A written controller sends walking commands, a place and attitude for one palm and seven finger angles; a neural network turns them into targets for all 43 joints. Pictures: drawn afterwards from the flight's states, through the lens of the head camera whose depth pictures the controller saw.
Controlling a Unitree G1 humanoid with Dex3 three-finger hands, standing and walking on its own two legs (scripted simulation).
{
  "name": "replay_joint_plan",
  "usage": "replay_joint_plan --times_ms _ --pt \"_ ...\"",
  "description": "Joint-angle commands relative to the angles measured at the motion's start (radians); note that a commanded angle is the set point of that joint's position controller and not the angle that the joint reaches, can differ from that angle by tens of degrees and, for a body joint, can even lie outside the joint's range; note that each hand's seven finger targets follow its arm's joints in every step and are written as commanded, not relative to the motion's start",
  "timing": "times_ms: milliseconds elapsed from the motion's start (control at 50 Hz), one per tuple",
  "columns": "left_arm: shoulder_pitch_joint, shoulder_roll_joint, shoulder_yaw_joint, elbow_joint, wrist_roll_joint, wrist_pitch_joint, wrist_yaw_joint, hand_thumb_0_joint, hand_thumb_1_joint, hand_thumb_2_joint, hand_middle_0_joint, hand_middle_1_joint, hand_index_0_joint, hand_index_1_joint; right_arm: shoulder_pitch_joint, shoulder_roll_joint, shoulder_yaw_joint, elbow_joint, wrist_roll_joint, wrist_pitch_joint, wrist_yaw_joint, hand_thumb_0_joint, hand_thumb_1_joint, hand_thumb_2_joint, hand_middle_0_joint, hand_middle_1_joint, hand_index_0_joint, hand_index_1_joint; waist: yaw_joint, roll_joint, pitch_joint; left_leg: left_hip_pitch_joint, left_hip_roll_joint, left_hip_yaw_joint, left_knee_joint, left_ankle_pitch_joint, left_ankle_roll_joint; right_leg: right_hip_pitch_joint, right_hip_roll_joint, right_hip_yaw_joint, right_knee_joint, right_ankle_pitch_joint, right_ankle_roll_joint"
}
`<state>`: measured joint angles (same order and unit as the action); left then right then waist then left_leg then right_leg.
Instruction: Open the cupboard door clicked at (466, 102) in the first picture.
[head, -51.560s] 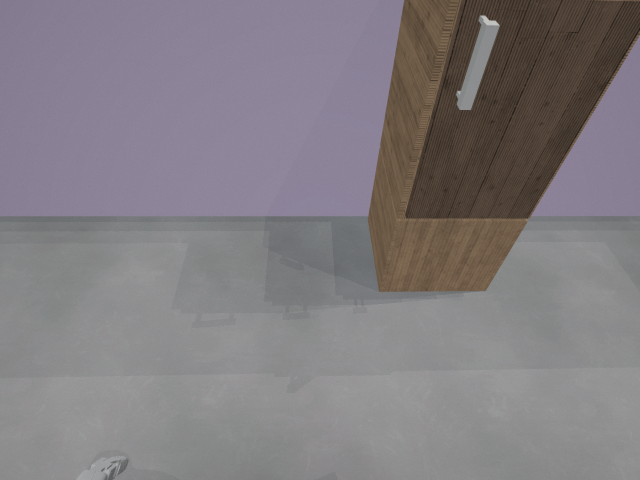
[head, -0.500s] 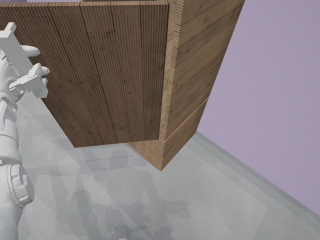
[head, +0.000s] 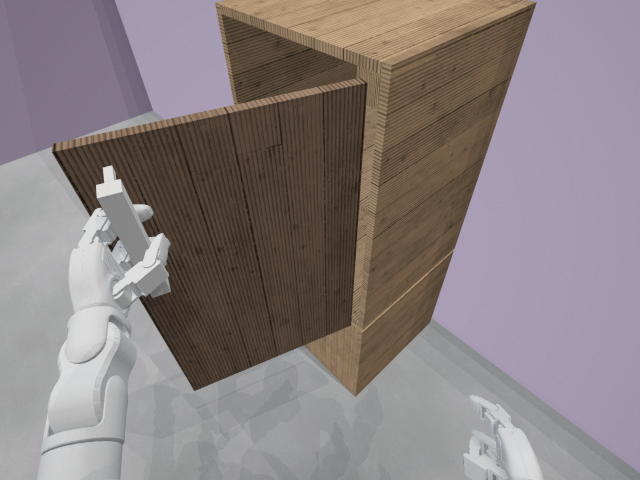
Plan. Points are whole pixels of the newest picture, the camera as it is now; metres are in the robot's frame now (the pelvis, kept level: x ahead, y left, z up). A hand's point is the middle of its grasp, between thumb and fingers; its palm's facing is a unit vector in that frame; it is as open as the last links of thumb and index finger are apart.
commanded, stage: pull the door open along its arc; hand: left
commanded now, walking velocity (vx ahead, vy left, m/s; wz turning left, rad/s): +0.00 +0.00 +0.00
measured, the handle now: (136, 234) +0.37 +0.25 +0.15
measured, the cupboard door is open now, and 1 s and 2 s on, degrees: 72 94 95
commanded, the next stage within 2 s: open thumb and fingers to let go in 0.44 s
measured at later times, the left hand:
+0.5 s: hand (220, 330) +0.24 +0.12 +0.14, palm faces +0.43 -0.90 +0.03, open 6.4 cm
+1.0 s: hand (220, 329) +0.24 +0.12 +0.14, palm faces +0.43 -0.90 +0.03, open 11.4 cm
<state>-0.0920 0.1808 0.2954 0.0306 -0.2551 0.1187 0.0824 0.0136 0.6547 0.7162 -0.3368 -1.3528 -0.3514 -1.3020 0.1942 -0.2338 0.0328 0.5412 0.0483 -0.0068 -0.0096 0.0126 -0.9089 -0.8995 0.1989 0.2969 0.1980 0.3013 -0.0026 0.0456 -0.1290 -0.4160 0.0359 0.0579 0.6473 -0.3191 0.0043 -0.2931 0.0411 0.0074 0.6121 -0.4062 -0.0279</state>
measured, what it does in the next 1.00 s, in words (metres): stands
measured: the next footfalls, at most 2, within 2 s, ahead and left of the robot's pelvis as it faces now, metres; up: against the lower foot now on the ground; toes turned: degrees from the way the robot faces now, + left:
none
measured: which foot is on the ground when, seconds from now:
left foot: down 0.00-1.00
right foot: down 0.00-1.00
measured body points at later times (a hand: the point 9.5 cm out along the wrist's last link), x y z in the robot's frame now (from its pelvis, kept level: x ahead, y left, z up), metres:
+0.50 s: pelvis -0.01 -0.03 +0.01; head -0.05 -0.06 +0.46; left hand +0.21 +0.16 +0.14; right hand +0.18 -0.25 -0.09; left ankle +0.00 +0.12 -0.72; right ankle -0.06 -0.10 -0.72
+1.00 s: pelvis -0.02 -0.03 +0.01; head -0.06 -0.06 +0.46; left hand +0.21 +0.16 +0.14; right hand +0.19 -0.22 -0.07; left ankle +0.00 +0.12 -0.72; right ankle -0.06 -0.10 -0.72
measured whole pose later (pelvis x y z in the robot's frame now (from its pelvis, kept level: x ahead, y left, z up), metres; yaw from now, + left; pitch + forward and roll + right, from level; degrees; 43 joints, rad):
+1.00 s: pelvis -0.02 -0.03 +0.01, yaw +4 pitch -5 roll +0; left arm 0.13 -0.01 -0.08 -0.22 -0.08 0.19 0.39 0.00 -0.12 0.46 -0.34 -1.24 -0.35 -1.24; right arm 0.12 -0.19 0.05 0.64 -0.03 0.04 -0.05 0.01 -0.91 -0.90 0.20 0.30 0.20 0.30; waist 0.04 0.06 -0.02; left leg -0.20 0.03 -0.01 0.51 -0.22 -0.03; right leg -0.06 0.05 -0.06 0.49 -0.34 -0.06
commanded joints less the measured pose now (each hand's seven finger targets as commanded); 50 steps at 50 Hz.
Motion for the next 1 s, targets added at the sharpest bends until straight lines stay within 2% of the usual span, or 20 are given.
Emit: replay_joint_plan --times_ms 0,20,40,100,120,140,200,280,380,420,460,500,520,580,640,700,720,800,920,980 --pt "-0.125 0.15 0.084 -0.312 0.078 0.031 0.221 0.0 0.9 0.9 -0.4 -1.35 -0.4 -1.35 -0.103 -0.098 -0.041 -0.117 -0.02 -0.032 -0.014 0.0 -0.9 -0.9 0.2 0.3 0.2 0.3 0.055 -0.022 -0.173 0.241 -0.019 -0.037 -0.056 0.416 0.015 0.05 -0.014 -0.044 -0.077 0.554 0.02" --pt "-0.12 0.14 0.061 -0.305 0.103 0.047 0.259 0.0 0.9 0.9 -0.4 -1.35 -0.4 -1.35 -0.11 -0.096 -0.036 -0.105 -0.027 -0.025 -0.016 0.0 -0.9 -0.9 0.2 0.3 0.2 0.3 0.045 -0.073 -0.135 0.232 -0.018 -0.044 -0.059 0.395 0.018 0.057 -0.019 -0.037 -0.096 0.55 0.023" --pt "-0.099 0.101 0.019 -0.314 0.117 0.064 0.275 0.0 0.9 0.9 -0.4 -1.35 -0.4 -1.35 -0.125 -0.094 -0.034 -0.104 -0.031 -0.015 -0.018 0.0 -0.9 -0.9 0.2 0.3 0.2 0.3 0.039 -0.059 -0.121 0.238 -0.018 -0.042 -0.068 0.38 0.017 0.059 -0.025 -0.034 -0.107 0.543 0.024" --pt "-0.106 0.059 -0.056 -0.362 0.146 0.08 0.289 0.0 0.9 0.9 -0.4 -1.35 -0.4 -1.35 -0.146 -0.085 -0.026 -0.098 -0.042 0.005 -0.03 0.0 -0.9 -0.9 0.2 0.3 0.2 0.3 0.03 -0.036 -0.112 0.265 -0.025 -0.04 -0.085 0.36 0.017 0.082 -0.037 -0.021 -0.128 0.555 0.024" --pt "-0.097 0.058 -0.074 -0.379 0.157 0.079 0.288 0.0 0.9 0.9 -0.4 -1.35 -0.4 -1.35 -0.149 -0.085 -0.027 -0.094 -0.046 0.008 -0.034 0.0 -0.9 -0.9 0.2 0.3 0.2 0.3 0.026 -0.052 -0.111 0.277 -0.024 -0.039 -0.084 0.361 0.02 0.094 -0.04 -0.014 -0.141 0.567 0.026" --pt "-0.069 0.023 -0.108 -0.395 0.156 0.079 0.283 0.0 0.9 0.9 -0.4 -1.35 -0.4 -1.35 -0.161 -0.078 -0.024 -0.1 -0.048 0.01 -0.036 0.0 -0.9 -0.9 0.2 0.3 0.2 0.3 0.031 -0.04 -0.109 0.284 -0.027 -0.038 -0.093 0.357 0.02 0.105 -0.047 -0.012 -0.144 0.587 0.029" --pt "-0.036 -0.021 -0.163 -0.44 0.154 0.067 0.266 0.0 0.9 0.9 -0.4 -1.35 -0.4 -1.35 -0.181 -0.067 -0.018 -0.099 -0.05 0.012 -0.041 0.0 -0.9 -0.9 0.2 0.3 0.2 0.3 0.035 -0.022 -0.084 0.309 -0.027 -0.04 -0.109 0.345 0.018 0.108 -0.047 -0.015 -0.163 0.561 0.024" --pt "0.036 -0.068 -0.209 -0.485 0.139 0.042 0.254 0.0 0.9 0.9 -0.4 -1.35 -0.4 -1.35 -0.197 -0.063 -0.016 -0.102 -0.057 -0.001 -0.047 0.0 -0.9 -0.9 0.2 0.3 0.2 0.3 0.039 -0.09 -0.052 0.315 -0.03 -0.047 -0.119 0.332 0.022 0.123 -0.055 -0.009 -0.184 0.584 0.037" --pt "0.188 -0.143 -0.313 -0.598 0.161 0.018 0.261 0.0 0.9 0.9 -0.4 -1.35 -0.4 -1.35 -0.207 -0.055 -0.022 -0.116 -0.062 -0.019 -0.029 0.0 -0.9 -0.9 0.2 0.3 0.2 0.3 0.055 -0.07 -0.044 0.329 -0.031 -0.045 -0.117 0.346 0.024 0.121 -0.058 -0.017 -0.177 0.583 0.032" --pt "0.245 -0.162 -0.353 -0.625 0.179 0.011 0.273 0.0 0.9 0.9 -0.4 -1.35 -0.4 -1.35 -0.208 -0.053 -0.027 -0.116 -0.064 -0.025 -0.021 0.0 -0.9 -0.9 0.2 0.3 0.2 0.3 0.053 -0.099 -0.021 0.324 -0.028 -0.051 -0.108 0.346 0.025 0.114 -0.058 -0.017 -0.18 0.573 0.031" --pt "0.178 -0.139 -0.343 -0.634 0.193 0.005 0.298 0.0 0.9 0.9 -0.4 -1.35 -0.4 -1.35 -0.215 -0.056 -0.027 -0.111 -0.07 -0.025 -0.023 0.0 -0.9 -0.9 0.2 0.3 0.2 0.3 0.042 -0.089 -0.011 0.322 -0.033 -0.051 -0.106 0.313 0.026 0.093 -0.063 -0.007 -0.188 0.531 0.032" --pt "0.125 -0.139 -0.346 -0.602 0.209 0.002 0.323 0.0 0.9 0.9 -0.4 -1.35 -0.4 -1.35 -0.22 -0.052 -0.024 -0.099 -0.077 -0.025 -0.029 0.0 -0.9 -0.9 0.2 0.3 0.2 0.3 0.031 -0.118 0.018 0.31 -0.037 -0.055 -0.101 0.279 0.027 0.072 -0.068 0.003 -0.205 0.48 0.035" --pt "0.052 -0.094 -0.311 -0.557 0.219 0.003 0.339 0.0 0.9 0.9 -0.4 -1.35 -0.4 -1.35 -0.219 -0.055 -0.021 -0.076 -0.079 -0.021 -0.036 0.0 -0.9 -0.9 0.2 0.3 0.2 0.3 0.019 -0.151 0.055 0.3 -0.038 -0.061 -0.1 0.249 0.03 0.049 -0.072 0.02 -0.233 0.424 0.038" --pt "0.019 -0.119 -0.313 -0.52 0.221 -0.002 0.352 0.0 0.69 0.81 -0.385 -1.327 -0.385 -1.327 -0.244 -0.042 -0.018 -0.072 -0.084 -0.015 -0.046 0.0 -0.9 -0.9 0.2 0.3 0.2 0.3 0.038 -0.112 0.034 0.306 -0.049 -0.057 -0.106 0.225 0.028 0.06 -0.082 0.034 -0.251 0.359 0.032" --pt "0.007 -0.135 -0.318 -0.507 0.199 -0.007 0.342 0.0 0.48 0.72 -0.37 -1.305 -0.37 -1.305 -0.246 -0.036 -0.016 -0.067 -0.08 -0.015 -0.051 0.0 -0.9 -0.9 0.2 0.3 0.2 0.3 0.046 -0.096 0.0 0.327 -0.047 -0.058 -0.118 0.241 0.026 0.09 -0.082 0.028 -0.246 0.402 0.033" --pt "-0.007 -0.135 -0.32 -0.5 0.188 -0.01 0.321 0.0 0.27 0.63 -0.355 -1.283 -0.355 -1.283 -0.248 -0.036 -0.012 -0.064 -0.081 -0.011 -0.055 0.0 -0.9 -0.9 0.2 0.3 0.2 0.3 0.043 -0.098 -0.007 0.336 -0.047 -0.056 -0.124 0.255 0.027 0.102 -0.08 0.024 -0.243 0.448 0.037" --pt "-0.003 -0.117 -0.302 -0.478 0.192 -0.009 0.319 0.0 0.2 0.6 -0.35 -1.275 -0.35 -1.275 -0.238 -0.035 -0.013 -0.056 -0.077 -0.011 -0.055 0.0 -0.9 -0.9 0.2 0.3 0.2 0.3 0.044 -0.109 -0.003 0.335 -0.042 -0.059 -0.129 0.258 0.025 0.106 -0.079 0.024 -0.248 0.445 0.037" --pt "-0.053 -0.132 -0.317 -0.467 0.188 -0.005 0.308 0.0 -0.08 0.48 -0.33 -1.245 -0.33 -1.245 -0.251 -0.035 -0.008 -0.06 -0.079 -0.007 -0.057 0.0 -0.9 -0.9 0.2 0.3 0.2 0.3 0.036 -0.11 0.027 0.34 -0.043 -0.06 -0.138 0.251 0.027 0.089 -0.078 0.019 -0.257 0.429 0.037" --pt "-0.022 -0.136 -0.321 -0.473 0.199 -0.001 0.318 0.0 -0.5 0.3 -0.3 -1.2 -0.3 -1.2 -0.252 -0.031 -0.013 -0.062 -0.077 -0.004 -0.051 0.0 -0.9 -0.9 0.2 0.3 0.2 0.3 0.05 -0.092 0.008 0.356 -0.038 -0.058 -0.145 0.268 0.024 0.1 -0.066 0.002 -0.253 0.403 0.022" --pt "-0.014 -0.145 -0.325 -0.494 0.195 0.001 0.325 0.0 -0.5 0.3 -0.292 -1.15 -0.292 -1.15 -0.254 -0.031 -0.011 -0.074 -0.078 0.0 -0.046 0.0 -0.9 -0.9 0.2 0.3 0.2 0.3 0.054 -0.101 -0.003 0.352 -0.04 -0.058 -0.152 0.274 0.024 0.111 -0.065 -0.004 -0.243 0.417 0.022"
